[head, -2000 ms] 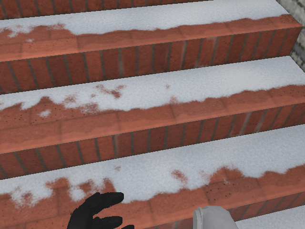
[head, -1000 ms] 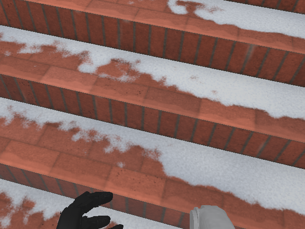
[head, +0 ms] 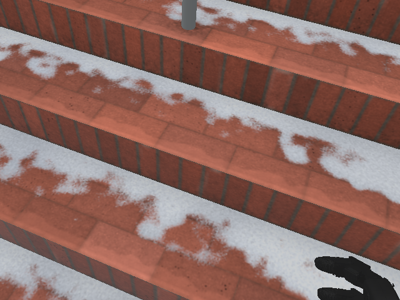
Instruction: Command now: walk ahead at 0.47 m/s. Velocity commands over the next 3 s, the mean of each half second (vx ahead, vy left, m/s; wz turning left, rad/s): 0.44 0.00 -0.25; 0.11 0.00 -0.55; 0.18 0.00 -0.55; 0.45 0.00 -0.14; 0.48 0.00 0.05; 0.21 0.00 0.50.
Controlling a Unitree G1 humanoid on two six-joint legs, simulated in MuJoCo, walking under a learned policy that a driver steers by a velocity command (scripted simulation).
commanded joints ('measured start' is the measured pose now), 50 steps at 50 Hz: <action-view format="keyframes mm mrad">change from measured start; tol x64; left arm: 1 -165 51 20 -168 -55 -44 -29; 50 -357 54 -25 -365 3 137 -19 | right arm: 1 684 -328 -109 114 22 42 -41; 50 102 -196 -51 -67 0 68 -86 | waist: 1 -293 307 -344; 50 -26 278 -17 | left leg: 1 968 342 -293 -57 2058 111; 8 186 189 15 -557 549 44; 15 565 156 117 220 2257 -65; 17 -289 -199 -26 1306 -3 -54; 21 -955 -207 -80 1774 -89 45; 27 -122 -150 156 583 -154 19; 32 526 301 -656 -169 1393 340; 35 190 243 -530 -200 360 198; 50 149 196 120 -337 381 99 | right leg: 1 -765 176 152 905 -32 -33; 6 -1261 146 67 1638 -144 -126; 16 -71 87 91 -521 275 -299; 18 411 -133 378 -243 1529 -358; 23 -133 -13 91 -510 891 -183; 29 -167 -9 105 -400 1749 -109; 30 -70 -7 73 -152 1624 -38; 31 -259 256 -33 540 115 71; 37 -615 144 148 1098 266 40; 50 -308 -30 -47 130 181 40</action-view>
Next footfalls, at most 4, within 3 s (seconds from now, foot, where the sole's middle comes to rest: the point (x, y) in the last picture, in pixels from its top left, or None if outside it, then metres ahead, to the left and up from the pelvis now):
0.32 right None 0.24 0.00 -0.61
0.60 left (191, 228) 0.58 0.06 -0.45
1.10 right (288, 273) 0.48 -0.19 -0.45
1.68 left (227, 137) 0.79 -0.01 -0.30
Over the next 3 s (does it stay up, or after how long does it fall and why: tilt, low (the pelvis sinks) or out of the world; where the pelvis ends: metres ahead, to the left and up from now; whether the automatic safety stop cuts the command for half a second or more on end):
stays up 1.06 -0.44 0.64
